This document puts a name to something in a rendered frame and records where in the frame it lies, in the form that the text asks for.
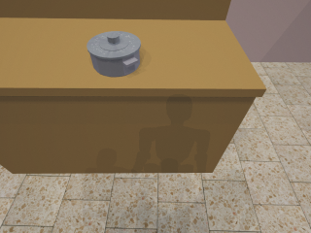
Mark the table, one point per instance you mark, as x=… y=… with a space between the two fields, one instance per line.
x=176 y=113

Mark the pot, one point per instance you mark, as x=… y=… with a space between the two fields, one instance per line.
x=116 y=67

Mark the lid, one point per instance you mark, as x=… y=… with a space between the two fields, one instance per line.
x=98 y=46

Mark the knob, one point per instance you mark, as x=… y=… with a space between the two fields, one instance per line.
x=113 y=37

